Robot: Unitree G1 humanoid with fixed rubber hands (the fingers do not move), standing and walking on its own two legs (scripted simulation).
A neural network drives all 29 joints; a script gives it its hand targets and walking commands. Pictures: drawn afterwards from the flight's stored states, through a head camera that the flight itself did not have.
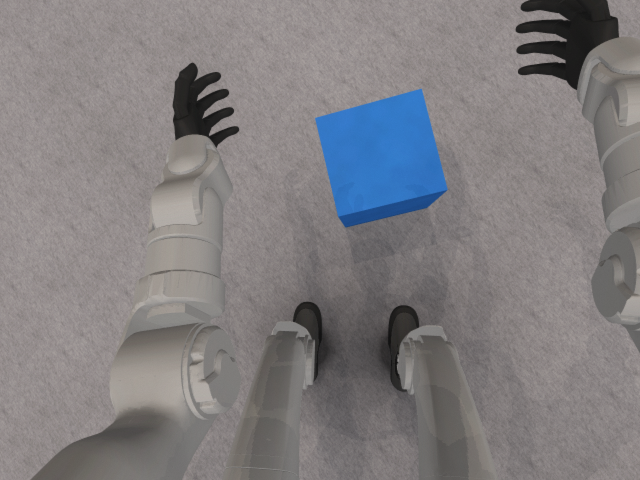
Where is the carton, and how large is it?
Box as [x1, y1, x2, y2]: [315, 89, 447, 227]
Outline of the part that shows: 421,89 315,118 337,213 345,227 427,207 447,189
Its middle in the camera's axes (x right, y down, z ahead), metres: +0.13 -0.17 +0.86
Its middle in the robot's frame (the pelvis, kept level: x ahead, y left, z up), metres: +0.56 -0.02 -0.54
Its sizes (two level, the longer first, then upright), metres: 0.210 0.200 0.250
